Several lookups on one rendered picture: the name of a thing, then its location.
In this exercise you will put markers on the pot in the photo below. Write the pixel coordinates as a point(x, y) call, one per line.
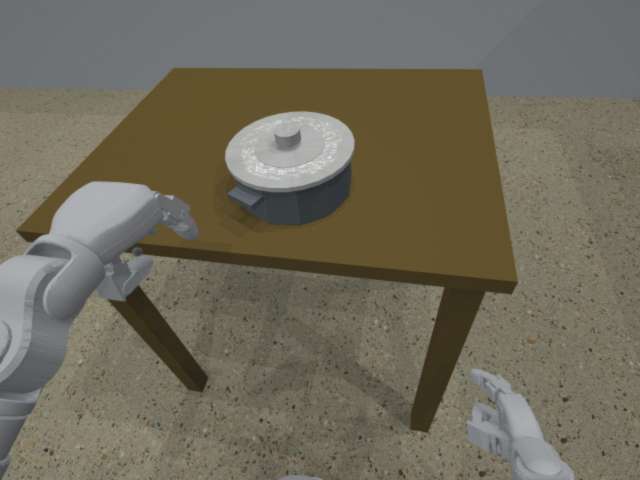
point(296, 207)

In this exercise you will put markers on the robot left forearm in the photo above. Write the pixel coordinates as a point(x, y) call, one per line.
point(41, 294)

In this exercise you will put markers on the robot right forearm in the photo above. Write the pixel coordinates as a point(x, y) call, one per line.
point(535, 459)

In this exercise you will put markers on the lid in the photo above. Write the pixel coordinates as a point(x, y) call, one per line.
point(255, 160)

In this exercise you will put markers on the table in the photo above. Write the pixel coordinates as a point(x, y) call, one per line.
point(425, 205)

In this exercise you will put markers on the knob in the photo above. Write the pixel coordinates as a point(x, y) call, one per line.
point(287, 134)

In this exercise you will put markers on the robot right hand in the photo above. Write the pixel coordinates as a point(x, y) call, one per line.
point(495, 431)

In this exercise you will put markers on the robot left hand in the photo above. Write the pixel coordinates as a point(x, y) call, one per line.
point(111, 217)

